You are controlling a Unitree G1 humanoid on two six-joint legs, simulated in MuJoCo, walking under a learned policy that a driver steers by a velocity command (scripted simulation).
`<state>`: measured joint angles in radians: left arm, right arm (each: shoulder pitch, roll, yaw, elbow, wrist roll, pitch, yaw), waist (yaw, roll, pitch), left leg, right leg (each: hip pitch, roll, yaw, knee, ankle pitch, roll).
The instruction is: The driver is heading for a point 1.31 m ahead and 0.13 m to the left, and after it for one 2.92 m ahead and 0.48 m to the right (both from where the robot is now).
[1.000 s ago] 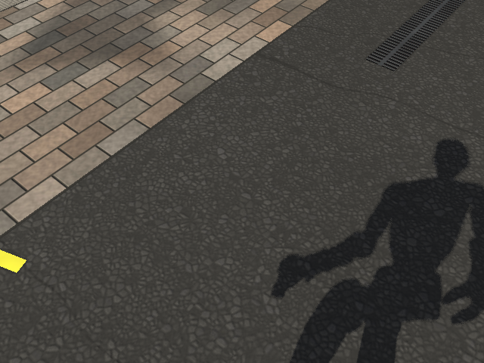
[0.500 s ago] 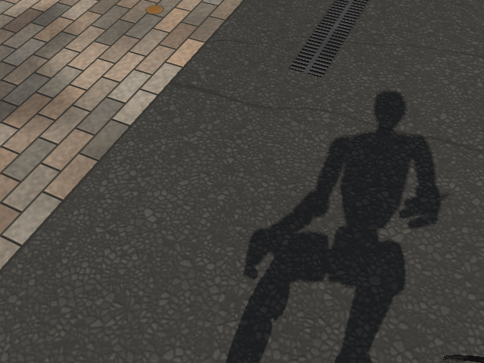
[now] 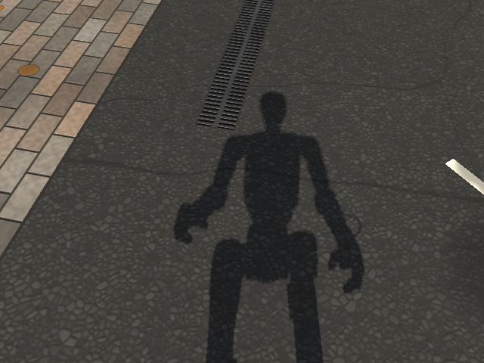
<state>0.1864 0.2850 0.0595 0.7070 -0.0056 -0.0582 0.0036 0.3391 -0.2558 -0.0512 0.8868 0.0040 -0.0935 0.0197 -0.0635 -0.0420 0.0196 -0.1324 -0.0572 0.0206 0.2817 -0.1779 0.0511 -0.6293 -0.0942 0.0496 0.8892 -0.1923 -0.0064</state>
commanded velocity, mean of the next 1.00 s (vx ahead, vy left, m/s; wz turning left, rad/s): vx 0.50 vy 0.00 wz -0.03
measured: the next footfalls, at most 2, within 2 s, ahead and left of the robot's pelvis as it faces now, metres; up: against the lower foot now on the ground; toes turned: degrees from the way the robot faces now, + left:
right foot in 0.24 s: +0.30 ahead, -0.15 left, +0.00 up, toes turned -1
left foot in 0.76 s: +0.60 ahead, +0.09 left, +0.00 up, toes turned +2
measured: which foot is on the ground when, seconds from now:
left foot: down 0.00-0.24, up 0.26-0.74, down 0.76-1.00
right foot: up 0.00-0.22, down 0.24-0.78, up 0.80-1.00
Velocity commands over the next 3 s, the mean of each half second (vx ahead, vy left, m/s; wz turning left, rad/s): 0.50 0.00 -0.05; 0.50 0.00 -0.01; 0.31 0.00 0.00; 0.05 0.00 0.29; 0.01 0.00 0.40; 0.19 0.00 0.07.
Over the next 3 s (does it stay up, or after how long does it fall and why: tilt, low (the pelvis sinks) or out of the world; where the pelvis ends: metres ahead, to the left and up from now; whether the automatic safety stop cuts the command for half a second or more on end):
stays up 0.91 0.06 0.00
